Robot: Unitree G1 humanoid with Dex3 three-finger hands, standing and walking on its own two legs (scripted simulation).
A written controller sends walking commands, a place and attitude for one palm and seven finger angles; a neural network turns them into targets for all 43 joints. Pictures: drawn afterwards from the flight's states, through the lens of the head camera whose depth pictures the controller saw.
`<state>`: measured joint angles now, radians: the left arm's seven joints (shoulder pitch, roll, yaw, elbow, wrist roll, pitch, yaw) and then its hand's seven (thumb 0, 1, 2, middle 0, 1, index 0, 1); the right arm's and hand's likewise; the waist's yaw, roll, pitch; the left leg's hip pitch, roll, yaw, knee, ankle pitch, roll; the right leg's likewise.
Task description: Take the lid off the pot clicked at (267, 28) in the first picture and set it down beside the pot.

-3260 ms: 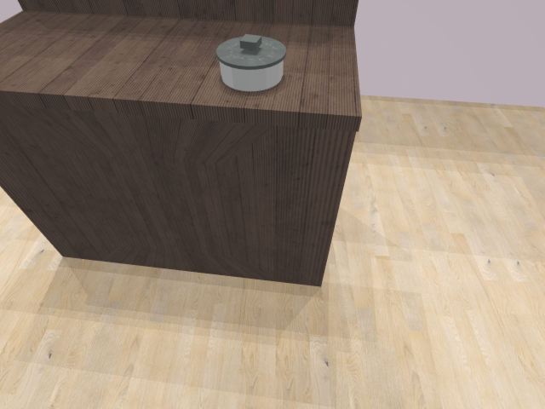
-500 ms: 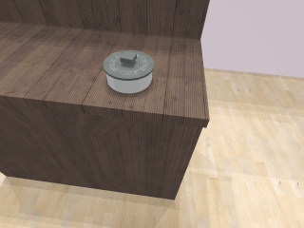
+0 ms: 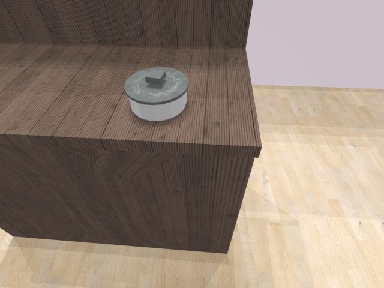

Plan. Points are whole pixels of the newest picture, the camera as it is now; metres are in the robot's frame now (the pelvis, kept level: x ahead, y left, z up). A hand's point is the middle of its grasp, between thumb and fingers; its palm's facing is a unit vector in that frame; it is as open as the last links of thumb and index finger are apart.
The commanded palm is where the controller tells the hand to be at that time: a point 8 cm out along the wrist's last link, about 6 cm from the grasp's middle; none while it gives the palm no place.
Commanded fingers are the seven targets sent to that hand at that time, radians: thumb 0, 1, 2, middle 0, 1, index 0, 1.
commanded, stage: look again from close up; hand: left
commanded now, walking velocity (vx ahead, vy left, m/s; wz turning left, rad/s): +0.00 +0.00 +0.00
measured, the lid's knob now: (155, 76) +0.57 +0.13 +0.16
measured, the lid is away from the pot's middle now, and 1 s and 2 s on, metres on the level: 0.00 0.00 0.00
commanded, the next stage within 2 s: shuffle to correct the standing spot in 1.00 s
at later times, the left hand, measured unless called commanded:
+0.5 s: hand out of the picture +0.04 +0.16 -0.17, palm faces +0.02 -0.98 -0.22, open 7.3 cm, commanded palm none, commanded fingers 0.00 0.90 0.90 -0.20 -0.30 -0.20 -0.30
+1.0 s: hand out of the picture +0.04 +0.16 -0.17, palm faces +0.03 -0.98 -0.21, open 7.4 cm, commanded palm none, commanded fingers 0.00 0.90 0.90 -0.20 -0.30 -0.20 -0.30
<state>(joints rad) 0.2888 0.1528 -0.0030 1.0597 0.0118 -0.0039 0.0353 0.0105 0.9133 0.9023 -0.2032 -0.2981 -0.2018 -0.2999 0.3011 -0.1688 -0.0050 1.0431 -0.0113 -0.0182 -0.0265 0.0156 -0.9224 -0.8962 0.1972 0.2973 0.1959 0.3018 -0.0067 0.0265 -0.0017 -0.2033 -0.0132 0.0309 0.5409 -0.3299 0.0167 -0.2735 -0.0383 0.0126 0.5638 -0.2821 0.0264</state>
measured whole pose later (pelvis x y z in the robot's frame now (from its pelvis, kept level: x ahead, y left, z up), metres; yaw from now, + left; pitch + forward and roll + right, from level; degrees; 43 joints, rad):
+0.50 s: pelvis +0.01 -0.02 +0.00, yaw +0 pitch +0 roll +1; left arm 0.24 0.17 0.01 1.04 0.01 0.00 0.03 0.01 0.91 0.90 -0.20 -0.30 -0.20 -0.30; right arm 0.25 -0.17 0.00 1.09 -0.01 -0.02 -0.03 0.01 -0.91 -0.90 0.20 0.30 0.20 0.30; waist 0.00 0.00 0.04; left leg -0.17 0.01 0.02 0.49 -0.32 -0.01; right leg -0.25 -0.02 0.00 0.54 -0.28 0.00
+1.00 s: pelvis +0.01 -0.02 +0.01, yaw +0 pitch +0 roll +0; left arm 0.25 0.18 0.01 1.05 0.01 -0.01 0.03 0.01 0.91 0.90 -0.20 -0.30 -0.20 -0.30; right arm 0.25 -0.15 0.00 1.11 -0.01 -0.03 -0.03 0.01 -0.91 -0.90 0.20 0.30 0.20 0.30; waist 0.00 -0.01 0.03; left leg -0.17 0.02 0.01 0.47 -0.30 -0.02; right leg -0.24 -0.01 -0.01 0.51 -0.27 -0.01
